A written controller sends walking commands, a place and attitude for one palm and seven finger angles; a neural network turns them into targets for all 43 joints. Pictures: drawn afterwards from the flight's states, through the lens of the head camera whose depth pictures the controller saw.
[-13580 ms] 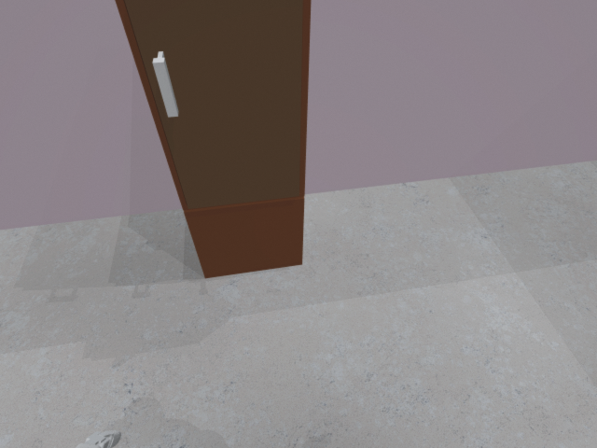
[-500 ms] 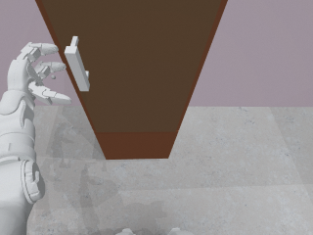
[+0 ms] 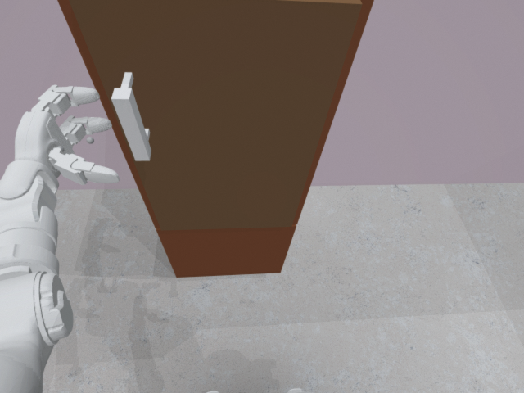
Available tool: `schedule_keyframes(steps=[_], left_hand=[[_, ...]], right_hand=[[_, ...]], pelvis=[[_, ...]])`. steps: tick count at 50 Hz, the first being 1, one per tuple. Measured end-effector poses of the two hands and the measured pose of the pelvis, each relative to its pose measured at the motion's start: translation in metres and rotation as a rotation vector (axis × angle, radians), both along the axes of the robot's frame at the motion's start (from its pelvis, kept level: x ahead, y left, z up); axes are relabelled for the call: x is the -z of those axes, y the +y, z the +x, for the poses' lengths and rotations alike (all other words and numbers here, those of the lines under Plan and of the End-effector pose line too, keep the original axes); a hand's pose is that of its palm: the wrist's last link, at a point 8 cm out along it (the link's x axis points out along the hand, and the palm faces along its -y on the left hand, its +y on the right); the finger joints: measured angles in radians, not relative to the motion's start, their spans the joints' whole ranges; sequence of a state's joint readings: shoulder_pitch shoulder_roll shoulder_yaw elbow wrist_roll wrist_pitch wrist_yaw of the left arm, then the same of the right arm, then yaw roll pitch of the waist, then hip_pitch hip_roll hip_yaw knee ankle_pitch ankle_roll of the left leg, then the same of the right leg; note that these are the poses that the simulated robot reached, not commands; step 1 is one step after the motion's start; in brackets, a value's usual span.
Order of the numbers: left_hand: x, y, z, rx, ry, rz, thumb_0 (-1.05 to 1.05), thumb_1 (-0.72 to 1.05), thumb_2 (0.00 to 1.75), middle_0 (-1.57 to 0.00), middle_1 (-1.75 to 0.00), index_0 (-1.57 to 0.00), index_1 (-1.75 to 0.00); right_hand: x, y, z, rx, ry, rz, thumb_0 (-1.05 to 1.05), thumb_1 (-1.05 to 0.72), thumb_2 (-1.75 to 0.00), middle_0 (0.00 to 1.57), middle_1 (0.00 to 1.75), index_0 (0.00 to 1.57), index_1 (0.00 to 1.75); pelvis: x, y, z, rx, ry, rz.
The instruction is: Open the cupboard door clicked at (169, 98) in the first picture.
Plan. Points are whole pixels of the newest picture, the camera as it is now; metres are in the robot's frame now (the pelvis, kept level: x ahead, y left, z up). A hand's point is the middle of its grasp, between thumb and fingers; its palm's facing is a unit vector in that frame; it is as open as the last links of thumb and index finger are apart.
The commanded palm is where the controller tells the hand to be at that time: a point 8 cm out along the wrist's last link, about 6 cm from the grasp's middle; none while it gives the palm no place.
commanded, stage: move the hooked fingers beside the handle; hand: left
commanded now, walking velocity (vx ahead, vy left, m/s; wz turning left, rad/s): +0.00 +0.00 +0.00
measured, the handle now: (135, 118) +0.51 +0.18 +0.11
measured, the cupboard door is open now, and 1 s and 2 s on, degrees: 0 0 0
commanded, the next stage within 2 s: slide the fingers in behind the handle in 0.90 s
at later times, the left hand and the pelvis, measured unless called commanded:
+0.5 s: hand (92, 141) +0.47 +0.23 +0.11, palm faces +0.03 -1.00 +0.01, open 14.0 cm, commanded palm +0.44 +0.29 +0.11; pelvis -0.01 -0.01 +0.00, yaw +1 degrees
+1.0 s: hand (90, 142) +0.46 +0.23 +0.11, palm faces +0.01 -1.00 +0.01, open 14.0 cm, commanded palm +0.44 +0.28 +0.11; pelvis +0.00 -0.01 +0.00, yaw +1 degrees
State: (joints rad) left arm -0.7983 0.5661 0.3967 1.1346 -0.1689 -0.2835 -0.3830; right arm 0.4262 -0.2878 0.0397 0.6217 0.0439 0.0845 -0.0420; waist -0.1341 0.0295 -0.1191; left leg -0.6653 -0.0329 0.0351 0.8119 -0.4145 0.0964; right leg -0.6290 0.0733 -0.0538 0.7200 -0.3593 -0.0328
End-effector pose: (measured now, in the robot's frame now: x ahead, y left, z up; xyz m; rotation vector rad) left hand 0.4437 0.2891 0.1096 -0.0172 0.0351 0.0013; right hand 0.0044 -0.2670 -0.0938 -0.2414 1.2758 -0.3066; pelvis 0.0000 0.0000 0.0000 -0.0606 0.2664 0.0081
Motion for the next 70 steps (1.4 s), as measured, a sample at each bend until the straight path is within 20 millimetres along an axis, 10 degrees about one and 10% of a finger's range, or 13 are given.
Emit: schedule_keyframes(steps=[16, 35, 54, 70], left_hand=[[-0.007, 0.002, -0.010, -0.011, -0.027, 0.004, -0.01, -0.50, 0.30, -0.30, -1.20, -0.30, -1.20], [-0.003, 0.005, 0.001, -0.010, 0.011, 0.010, -0.01, -0.50, 0.30, -0.30, -1.20, -0.30, -1.20], [0.001, -0.006, -0.002, -0.009, -0.011, 0.008, -0.01, -0.50, 0.30, -0.30, -1.20, -0.30, -1.20], [0.002, -0.024, 0.000, -0.014, -0.037, 0.019, -0.01, -0.50, 0.30, -0.30, -1.20, -0.31, -1.21]], right_hand=[[0.002, -0.003, 0.020, -0.057, -0.064, -0.007, 0.00, -0.90, -0.90, 0.20, 0.30, 0.21, 0.30], [0.001, -0.008, -0.005, 0.003, 0.003, -0.005, 0.00, -0.90, -0.90, 0.20, 0.30, 0.21, 0.30], [0.002, -0.006, 0.032, -0.058, -0.075, -0.003, 0.00, -0.90, -0.90, 0.20, 0.30, 0.21, 0.30], [0.007, -0.003, 0.009, -0.033, -0.024, 0.022, 0.00, -0.90, -0.90, 0.20, 0.30, 0.21, 0.30]], pelvis=[[0.002, -0.004, -0.010, -0.019, -0.010, 0.000], [0.002, -0.009, -0.001, 0.003, 0.009, 0.003], [0.002, -0.007, -0.004, -0.014, 0.005, 0.003], [0.003, -0.008, -0.005, -0.011, 0.004, 0.005]])
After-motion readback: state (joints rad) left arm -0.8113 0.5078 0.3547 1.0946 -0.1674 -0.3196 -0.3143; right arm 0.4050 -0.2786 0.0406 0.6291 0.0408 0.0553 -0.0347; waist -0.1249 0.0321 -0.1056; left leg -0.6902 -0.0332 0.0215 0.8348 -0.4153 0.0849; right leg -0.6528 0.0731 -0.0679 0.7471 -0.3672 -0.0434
